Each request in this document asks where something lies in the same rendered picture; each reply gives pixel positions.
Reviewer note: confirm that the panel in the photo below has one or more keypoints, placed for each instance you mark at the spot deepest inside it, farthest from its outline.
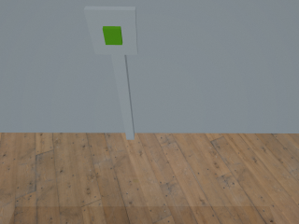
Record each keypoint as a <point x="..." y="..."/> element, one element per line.
<point x="125" y="17"/>

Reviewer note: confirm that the button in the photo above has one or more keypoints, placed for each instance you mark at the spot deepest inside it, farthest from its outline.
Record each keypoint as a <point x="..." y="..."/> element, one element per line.
<point x="112" y="35"/>

